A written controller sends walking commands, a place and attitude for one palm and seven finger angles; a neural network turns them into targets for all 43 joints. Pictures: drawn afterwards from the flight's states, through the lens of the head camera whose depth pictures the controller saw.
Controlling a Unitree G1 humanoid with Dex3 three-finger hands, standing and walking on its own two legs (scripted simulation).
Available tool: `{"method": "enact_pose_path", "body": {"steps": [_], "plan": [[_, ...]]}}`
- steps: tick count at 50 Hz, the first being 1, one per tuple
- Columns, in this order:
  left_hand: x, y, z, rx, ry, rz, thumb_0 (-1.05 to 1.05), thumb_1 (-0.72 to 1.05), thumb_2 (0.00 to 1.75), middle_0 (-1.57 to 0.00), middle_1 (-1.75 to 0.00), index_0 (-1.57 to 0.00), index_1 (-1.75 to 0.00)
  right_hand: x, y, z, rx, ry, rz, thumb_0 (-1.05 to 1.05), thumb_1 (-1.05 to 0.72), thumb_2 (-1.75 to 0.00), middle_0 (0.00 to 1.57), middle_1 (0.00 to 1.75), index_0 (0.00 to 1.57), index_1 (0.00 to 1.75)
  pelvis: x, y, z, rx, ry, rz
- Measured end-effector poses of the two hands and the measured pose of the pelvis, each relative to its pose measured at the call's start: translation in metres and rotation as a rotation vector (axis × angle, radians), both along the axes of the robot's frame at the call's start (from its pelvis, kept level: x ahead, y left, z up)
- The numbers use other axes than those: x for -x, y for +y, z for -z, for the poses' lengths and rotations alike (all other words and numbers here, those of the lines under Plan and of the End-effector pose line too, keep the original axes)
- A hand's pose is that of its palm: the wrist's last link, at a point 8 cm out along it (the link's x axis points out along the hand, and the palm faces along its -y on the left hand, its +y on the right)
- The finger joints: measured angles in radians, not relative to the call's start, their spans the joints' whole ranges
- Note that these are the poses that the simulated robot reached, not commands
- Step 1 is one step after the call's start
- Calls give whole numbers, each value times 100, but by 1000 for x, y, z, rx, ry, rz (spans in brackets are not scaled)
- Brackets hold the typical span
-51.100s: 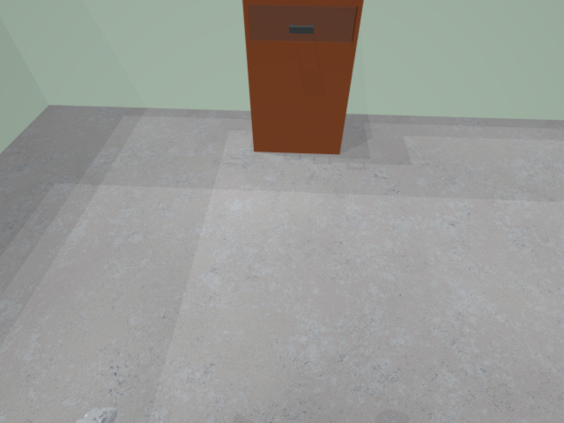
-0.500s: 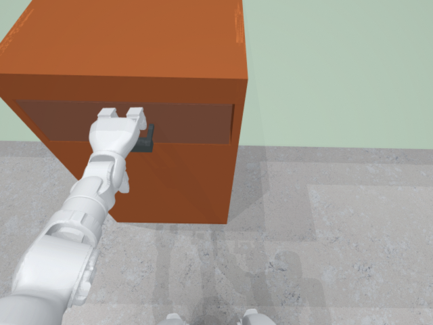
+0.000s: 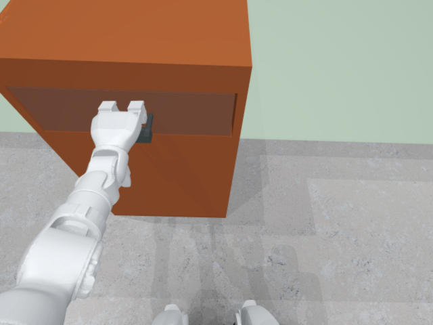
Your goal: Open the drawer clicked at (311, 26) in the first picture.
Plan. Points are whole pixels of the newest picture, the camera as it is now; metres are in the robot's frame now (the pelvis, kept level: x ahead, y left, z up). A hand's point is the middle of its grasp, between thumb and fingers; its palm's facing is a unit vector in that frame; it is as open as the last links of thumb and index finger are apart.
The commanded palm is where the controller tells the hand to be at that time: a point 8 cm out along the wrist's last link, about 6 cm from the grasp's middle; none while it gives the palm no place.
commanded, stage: lower the fingers behind the handle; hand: left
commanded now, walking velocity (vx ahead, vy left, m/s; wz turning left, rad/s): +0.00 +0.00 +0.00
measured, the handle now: (128, 126) +0.53 +0.17 +0.00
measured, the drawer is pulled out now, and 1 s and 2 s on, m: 0.00 0.00 0.00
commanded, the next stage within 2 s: lift the fingers back up to retry in 0.54 s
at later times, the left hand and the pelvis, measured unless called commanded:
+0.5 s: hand (125, 144) +0.48 +0.17 -0.01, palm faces -0.03 -0.01 -1.00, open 13.8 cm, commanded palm +0.46 +0.18 +0.03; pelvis -0.02 +0.01 -0.01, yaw +0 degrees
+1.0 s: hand (123, 144) +0.47 +0.17 +0.00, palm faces -0.09 -0.04 -0.99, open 13.9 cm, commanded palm +0.45 +0.18 +0.08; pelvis +0.00 +0.01 +0.01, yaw -1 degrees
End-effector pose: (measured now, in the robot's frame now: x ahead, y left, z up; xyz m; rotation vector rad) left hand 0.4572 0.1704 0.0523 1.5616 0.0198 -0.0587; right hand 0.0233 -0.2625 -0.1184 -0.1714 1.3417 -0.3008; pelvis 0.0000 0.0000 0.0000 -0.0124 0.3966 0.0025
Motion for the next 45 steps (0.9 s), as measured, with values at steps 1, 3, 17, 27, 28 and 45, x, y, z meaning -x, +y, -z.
{"method": "enact_pose_path", "body": {"steps": [1, 3, 17, 27, 28, 45], "plan": [[0, 0, 0, 2, 0, 2, 0, -49, 30, -30, -122, -31, -123, 1, 0, 0, 2, 1, -1, 1, -90, -90, 20, 30, 20, 30, 0, 0, 1, 0, 1, -1], [0, 1, 1, 3, -4, 8, 0, -49, 30, -30, -122, -31, -123, 3, -1, 1, 7, 2, -3, 1, -90, -90, 20, 30, 20, 30, 2, 0, 2, 1, 5, -2], [0, 1, 4, -3, -35, 7, 0, -49, 30, -30, -126, -30, -125, 19, -1, 8, 22, 13, -1, 1, -90, -90, 20, 30, 20, 30, 16, 3, 13, 7, 20, -4], [-1, 1, 3, 2, -18, 14, 0, -49, 30, -29, -126, -30, -124, 36, 4, 7, 28, 23, 11, 1, -90, -90, 20, 30, 20, 30, 22, 6, 14, 9, 20, -2], [-1, 1, 3, 3, -18, 15, 0, -49, 30, -29, -126, -30, -124, 37, 4, 7, 29, 25, 13, 1, -90, -90, 20, 30, 20, 30, 22, 6, 14, 9, 21, -2], [-1, 4, 0, 23, 20, 24, 0, -49, 30, -28, -123, -32, -117, 37, 11, -4, 15, 35, 49, 1, -90, -90, 20, 30, 20, 30, 11, 11, 0, 11, -4, 13]]}}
